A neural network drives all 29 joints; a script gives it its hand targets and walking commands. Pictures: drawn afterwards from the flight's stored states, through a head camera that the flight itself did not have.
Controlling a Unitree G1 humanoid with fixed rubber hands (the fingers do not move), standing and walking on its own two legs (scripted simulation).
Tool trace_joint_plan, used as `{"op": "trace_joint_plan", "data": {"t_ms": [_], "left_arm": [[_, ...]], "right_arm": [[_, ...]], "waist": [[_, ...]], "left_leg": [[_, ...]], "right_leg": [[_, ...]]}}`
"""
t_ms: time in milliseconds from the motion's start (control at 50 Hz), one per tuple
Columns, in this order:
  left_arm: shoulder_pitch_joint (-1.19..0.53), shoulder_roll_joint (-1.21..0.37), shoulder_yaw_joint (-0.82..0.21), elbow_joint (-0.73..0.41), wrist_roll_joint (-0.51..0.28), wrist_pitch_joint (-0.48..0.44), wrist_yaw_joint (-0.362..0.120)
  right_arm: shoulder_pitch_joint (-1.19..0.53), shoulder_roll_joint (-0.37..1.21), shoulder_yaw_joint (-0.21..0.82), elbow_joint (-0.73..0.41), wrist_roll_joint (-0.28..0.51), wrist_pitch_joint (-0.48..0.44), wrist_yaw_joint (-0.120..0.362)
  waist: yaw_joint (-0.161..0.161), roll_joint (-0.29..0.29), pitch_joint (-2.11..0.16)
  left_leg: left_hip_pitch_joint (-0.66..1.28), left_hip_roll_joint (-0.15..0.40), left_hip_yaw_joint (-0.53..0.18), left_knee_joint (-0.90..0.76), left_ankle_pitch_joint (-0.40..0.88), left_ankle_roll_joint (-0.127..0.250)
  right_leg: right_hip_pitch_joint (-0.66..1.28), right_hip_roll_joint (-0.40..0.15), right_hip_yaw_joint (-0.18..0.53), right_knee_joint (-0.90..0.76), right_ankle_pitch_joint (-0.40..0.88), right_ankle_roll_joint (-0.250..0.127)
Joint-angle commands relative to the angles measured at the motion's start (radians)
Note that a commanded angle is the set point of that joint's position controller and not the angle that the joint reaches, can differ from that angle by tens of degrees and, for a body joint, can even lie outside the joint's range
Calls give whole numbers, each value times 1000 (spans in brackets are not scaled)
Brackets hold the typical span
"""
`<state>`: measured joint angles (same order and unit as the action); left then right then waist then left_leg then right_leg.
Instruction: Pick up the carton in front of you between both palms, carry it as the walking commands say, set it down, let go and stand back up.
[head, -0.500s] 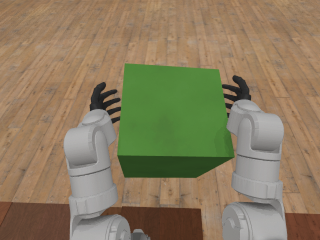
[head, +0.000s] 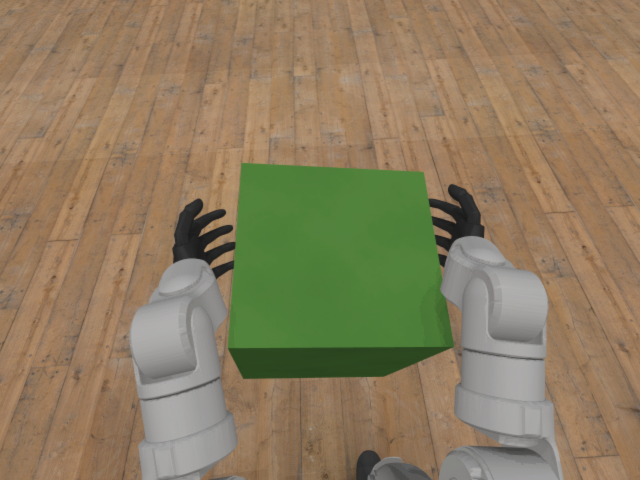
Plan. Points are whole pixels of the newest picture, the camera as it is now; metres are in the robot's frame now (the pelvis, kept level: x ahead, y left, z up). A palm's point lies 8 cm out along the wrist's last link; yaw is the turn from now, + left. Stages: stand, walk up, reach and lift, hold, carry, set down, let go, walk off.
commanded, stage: carry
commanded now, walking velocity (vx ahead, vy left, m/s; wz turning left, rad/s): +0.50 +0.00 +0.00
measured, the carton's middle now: (323, 286) +0.36 -0.01 +0.00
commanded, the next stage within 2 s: none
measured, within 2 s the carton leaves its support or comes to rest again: neither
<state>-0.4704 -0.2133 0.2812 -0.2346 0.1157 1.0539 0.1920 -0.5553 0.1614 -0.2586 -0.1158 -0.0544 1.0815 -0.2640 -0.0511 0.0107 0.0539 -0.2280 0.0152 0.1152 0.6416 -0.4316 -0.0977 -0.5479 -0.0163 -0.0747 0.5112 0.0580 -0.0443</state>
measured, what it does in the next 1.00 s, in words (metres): walks ahead: left foot, then right foot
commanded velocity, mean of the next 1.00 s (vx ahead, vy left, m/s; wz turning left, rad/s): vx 0.50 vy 0.00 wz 0.00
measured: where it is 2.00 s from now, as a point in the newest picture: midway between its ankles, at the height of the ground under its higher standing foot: (304, 193)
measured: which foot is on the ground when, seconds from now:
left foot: down 0.00-0.04, up 0.06-0.38, down 0.40-0.86, up 0.88-1.00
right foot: down 0.00-0.40, up 0.42-0.82, down 0.84-1.00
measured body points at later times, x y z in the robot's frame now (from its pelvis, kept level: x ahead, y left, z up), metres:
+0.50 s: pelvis +0.34 +0.02 -0.04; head +0.33 +0.02 +0.41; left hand +0.69 +0.17 +0.08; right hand +0.70 -0.13 +0.08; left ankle +0.40 +0.08 -0.76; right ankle +0.19 -0.10 -0.66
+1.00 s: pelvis +0.62 -0.03 -0.02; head +0.66 -0.03 +0.43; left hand +0.95 +0.13 +0.08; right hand +0.98 -0.17 +0.07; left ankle +0.53 +0.09 -0.68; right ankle +0.65 -0.10 -0.76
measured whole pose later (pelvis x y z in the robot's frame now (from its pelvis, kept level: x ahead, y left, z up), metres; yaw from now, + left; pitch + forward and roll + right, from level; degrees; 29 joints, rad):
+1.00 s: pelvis +0.62 -0.03 -0.02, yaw +2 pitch +6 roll +1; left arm -0.40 -0.20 0.20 -0.20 0.11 1.07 0.22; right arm -0.49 0.14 -0.24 -0.10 -0.07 1.09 -0.25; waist 0.01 0.00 -0.03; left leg -0.48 0.01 0.05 1.06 -0.40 -0.01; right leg -0.37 -0.01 -0.15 0.42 -0.16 -0.07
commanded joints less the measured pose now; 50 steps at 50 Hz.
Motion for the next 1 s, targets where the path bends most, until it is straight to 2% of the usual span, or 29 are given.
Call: {"op": "trace_joint_plan", "data": {"t_ms": [0,20,40,60,80,100,160,220,300,360,380,400,420,440,460,480,520,580,640,760,800,820,840,860,880,900,920,940,980], "left_arm": [[-554,-739,-710,39,-260,3,-101],[-514,-738,-706,59,-258,1,-100],[-511,-727,-698,73,-260,0,-99],[-491,-736,-712,55,-269,5,-103],[-513,-760,-728,30,-287,6,-109],[-564,-785,-747,0,-311,5,-115],[-693,-828,-804,-53,-383,1,-135],[-730,-826,-833,-28,-426,15,-145],[-668,-796,-793,99,-397,39,-142],[-655,-790,-731,205,-353,51,-130],[-657,-777,-705,239,-335,55,-123],[-658,-769,-680,287,-322,63,-114],[-663,-763,-657,330,-320,68,-101],[-645,-770,-636,303,-306,65,-86],[-679,-792,-612,292,-292,61,-78],[-706,-833,-603,272,-285,52,-76],[-756,-894,-600,230,-272,26,-83],[-763,-928,-623,182,-252,-19,-83],[-694,-886,-643,130,-229,-49,-72],[-582,-765,-708,17,-249,-50,-65],[-549,-728,-720,17,-255,-34,-69],[-524,-710,-717,24,-252,-26,-71],[-481,-690,-702,34,-247,-14,-73],[-505,-653,-690,43,-240,-6,-66],[-443,-672,-693,57,-253,4,-66],[-456,-696,-701,29,-270,12,-73],[-477,-732,-719,6,-290,21,-85],[-507,-773,-744,-25,-312,27,-99],[-517,-853,-783,-56,-354,39,-131]], "right_arm": [[-587,853,748,-67,318,-19,187],[-579,841,745,-72,305,-12,188],[-567,852,748,-57,304,-4,191],[-581,853,745,-61,310,-2,192],[-598,864,739,-61,313,-1,193],[-602,878,730,-52,308,-2,193],[-584,877,691,-41,266,-9,185],[-573,839,652,-31,217,-3,171],[-507,759,587,45,147,26,167],[-480,729,530,128,122,42,173],[-467,710,508,163,118,45,173],[-471,679,479,201,113,48,169],[-498,652,454,228,107,50,154],[-461,683,461,242,123,48,145],[-516,757,485,221,156,39,150],[-582,823,521,196,195,29,161],[-734,956,605,132,281,-2,189],[-822,1035,692,62,365,-48,212],[-765,1006,726,19,384,-77,211],[-586,860,728,-52,347,-77,191],[-517,804,709,-46,315,-59,181],[-495,784,703,-41,300,-49,176],[-508,767,697,-43,288,-34,172],[-457,786,692,-22,286,-19,173],[-467,762,694,-40,285,-8,171],[-473,797,696,-35,290,3,172],[-473,830,699,-39,291,9,177],[-466,857,700,-45,285,14,184],[-428,899,713,-70,272,21,197]], "waist": [[61,-32,-629],[110,-189,-657],[127,-374,-703],[145,-280,-690],[161,-157,-617],[161,-84,-586],[151,-114,-578],[149,-128,-537],[151,-130,-446],[67,-59,-477],[39,31,-531],[39,166,-520],[-6,233,-584],[-13,215,-612],[-9,135,-577],[0,53,-539],[7,20,-526],[2,55,-536],[-14,77,-549],[-23,124,-531],[0,128,-587],[33,110,-613],[69,12,-674],[61,-264,-776],[93,-246,-746],[97,-201,-674],[95,-104,-631],[93,-71,-584],[77,-90,-556]], "left_leg": [[0,64,-52,247,697,116],[-285,-8,-56,417,209,92],[-501,-80,-75,606,-129,84],[-594,-49,-114,683,-174,102],[-632,-18,-131,600,-136,109],[-624,6,-133,490,-85,108],[-493,-2,-99,323,25,109],[-512,-2,-73,161,247,101],[-233,-48,-6,-167,530,129],[150,-44,31,-234,635,173],[326,104,-125,-171,757,179],[437,305,-413,-113,1045,214],[582,391,-560,-127,886,365],[546,391,-647,-188,520,415],[465,337,-625,-231,375,393],[382,305,-565,-259,377,366],[262,288,-497,-275,400,348],[239,263,-410,-311,417,343],[320,242,-319,-299,609,333],[385,159,-126,-195,917,241],[337,123,-36,-26,1033,182],[201,106,-26,82,909,151],[3,100,-35,237,522,119],[-387,-26,-57,482,-38,83],[-518,-42,-110,597,-120,85],[-569,-6,-128,595,-83,91],[-558,22,-131,537,-21,90],[-534,47,-126,465,32,86],[-444,52,-101,335,81,73]], "right_leg": [[654,2,-8,-123,189,-50],[898,-184,236,-50,485,-136],[1075,-306,429,-10,681,-235],[1092,-341,438,7,674,-260],[1010,-314,407,-11,573,-223],[955,-290,381,-30,491,-182],[797,-260,323,-84,366,-168],[762,-206,236,-99,315,-170],[539,-148,132,-90,236,-105],[344,-84,12,161,203,-39],[192,-38,-21,369,-98,1],[0,53,13,567,-618,29],[-175,75,76,791,-663,41],[-269,30,107,875,-618,30],[-295,-3,112,861,-558,20],[-281,-25,109,813,-500,25],[-222,-57,108,731,-454,31],[-194,-61,75,594,-403,48],[-199,-54,42,411,-322,53],[11,41,-74,12,-98,18],[280,73,-133,-154,20,-6],[487,19,-90,-167,53,-25],[717,-176,127,-80,182,-55],[1074,-419,508,-26,284,-238],[1051,-402,570,-89,185,-259],[990,-353,494,-103,181,-218],[925,-337,427,-127,202,-177],[853,-324,366,-156,206,-144],[755,-291,281,-218,152,-111]]}}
